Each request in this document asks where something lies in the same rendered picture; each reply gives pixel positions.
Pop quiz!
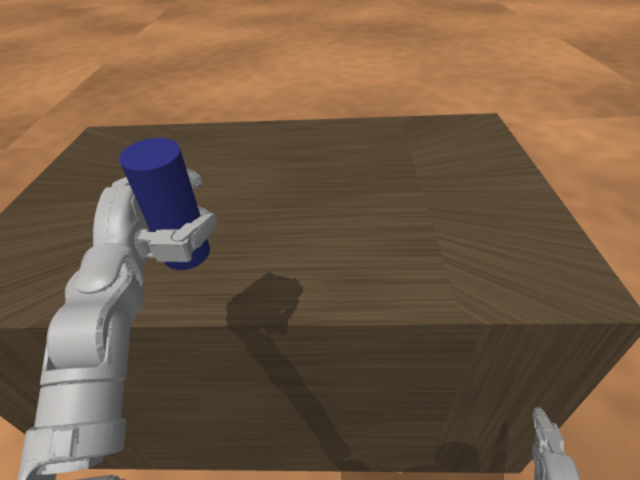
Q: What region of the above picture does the can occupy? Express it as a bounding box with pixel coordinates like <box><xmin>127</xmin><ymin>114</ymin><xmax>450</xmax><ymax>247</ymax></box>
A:
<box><xmin>119</xmin><ymin>138</ymin><xmax>210</xmax><ymax>270</ymax></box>

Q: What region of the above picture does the right robot hand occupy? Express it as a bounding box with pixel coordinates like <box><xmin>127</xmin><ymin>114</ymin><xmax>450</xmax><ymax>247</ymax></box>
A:
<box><xmin>532</xmin><ymin>407</ymin><xmax>581</xmax><ymax>480</ymax></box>

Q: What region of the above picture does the left robot arm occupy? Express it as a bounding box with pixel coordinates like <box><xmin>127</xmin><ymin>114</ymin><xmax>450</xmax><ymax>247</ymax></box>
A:
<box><xmin>17</xmin><ymin>243</ymin><xmax>145</xmax><ymax>480</ymax></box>

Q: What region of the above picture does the left robot hand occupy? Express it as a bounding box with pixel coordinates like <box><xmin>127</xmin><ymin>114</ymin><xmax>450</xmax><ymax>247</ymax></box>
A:
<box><xmin>93</xmin><ymin>168</ymin><xmax>217</xmax><ymax>266</ymax></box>

